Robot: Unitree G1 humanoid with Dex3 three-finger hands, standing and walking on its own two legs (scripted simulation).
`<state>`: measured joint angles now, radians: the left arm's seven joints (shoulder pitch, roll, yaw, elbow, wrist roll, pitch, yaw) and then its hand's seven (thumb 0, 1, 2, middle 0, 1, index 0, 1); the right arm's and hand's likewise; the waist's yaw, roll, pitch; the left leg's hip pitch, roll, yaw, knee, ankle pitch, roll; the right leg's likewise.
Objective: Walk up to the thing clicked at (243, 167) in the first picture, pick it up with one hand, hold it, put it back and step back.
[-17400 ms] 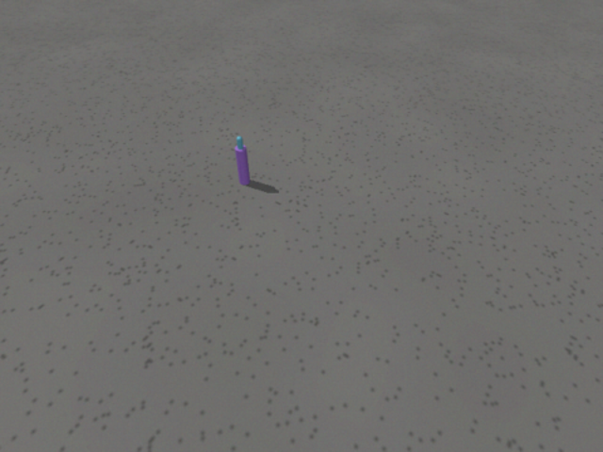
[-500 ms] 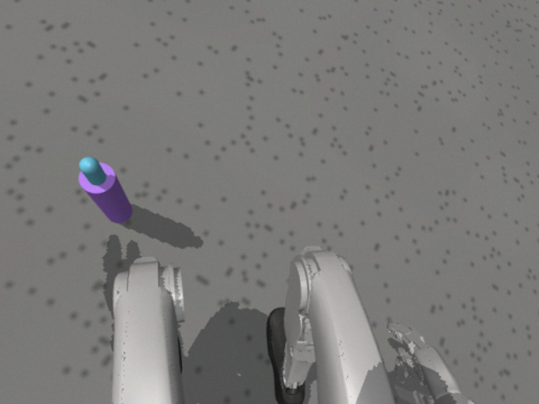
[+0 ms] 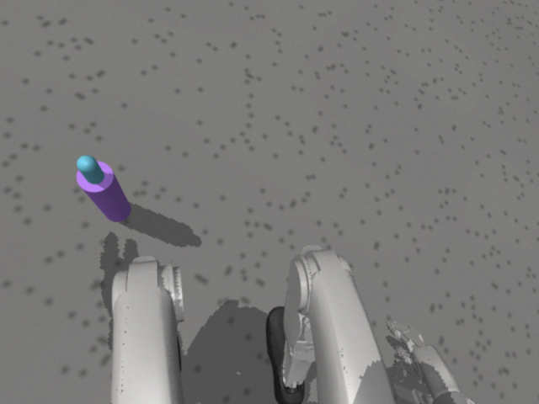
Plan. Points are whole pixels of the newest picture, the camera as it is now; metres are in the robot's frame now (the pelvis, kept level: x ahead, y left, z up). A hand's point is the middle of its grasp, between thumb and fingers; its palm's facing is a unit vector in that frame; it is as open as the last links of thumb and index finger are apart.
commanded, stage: go down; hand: left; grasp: from the side
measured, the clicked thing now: (104, 190) +0.46 +0.25 -0.24
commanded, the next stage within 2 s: approach in 1.42 s
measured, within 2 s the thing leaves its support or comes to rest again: neither
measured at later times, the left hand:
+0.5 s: hand out of the picture +0.40 +0.45 +0.05, palm faces +0.19 -0.98 -0.05, open 17.6 cm
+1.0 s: hand out of the picture +0.40 +0.45 +0.04, palm faces +0.19 -0.98 -0.04, open 17.6 cm
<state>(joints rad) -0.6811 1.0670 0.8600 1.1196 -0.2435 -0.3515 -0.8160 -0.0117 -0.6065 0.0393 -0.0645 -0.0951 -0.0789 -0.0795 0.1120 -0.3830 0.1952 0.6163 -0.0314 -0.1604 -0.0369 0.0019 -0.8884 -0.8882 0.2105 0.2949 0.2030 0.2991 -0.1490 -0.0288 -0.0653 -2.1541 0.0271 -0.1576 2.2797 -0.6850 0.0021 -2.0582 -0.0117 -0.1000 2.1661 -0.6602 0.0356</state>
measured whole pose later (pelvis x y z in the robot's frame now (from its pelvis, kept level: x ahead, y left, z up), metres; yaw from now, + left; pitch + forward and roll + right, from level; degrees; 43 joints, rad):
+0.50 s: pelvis +0.00 +0.00 +0.00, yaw +0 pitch +31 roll -10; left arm -0.69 1.08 0.85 1.14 -0.24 -0.35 -0.82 -0.01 -0.61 0.04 -0.06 -0.11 -0.08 -0.09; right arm 0.11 -0.39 0.20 0.61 -0.03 -0.16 -0.04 0.00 -0.88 -0.88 0.21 0.29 0.20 0.30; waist -0.15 -0.02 -0.06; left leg -2.15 0.03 -0.16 2.28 -0.68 0.01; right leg -2.05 -0.01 -0.10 2.16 -0.65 0.04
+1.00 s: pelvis +0.00 +0.00 +0.00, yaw +0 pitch +30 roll -11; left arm -0.69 1.11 0.88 1.15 -0.24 -0.34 -0.82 -0.01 -0.60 0.05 -0.05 -0.11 -0.08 -0.09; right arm 0.11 -0.39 0.21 0.61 -0.04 -0.15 -0.03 0.00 -0.87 -0.88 0.21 0.29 0.20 0.30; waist -0.16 -0.03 -0.05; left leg -2.16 0.02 -0.17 2.30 -0.68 0.01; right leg -2.06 -0.01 -0.11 2.17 -0.66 0.04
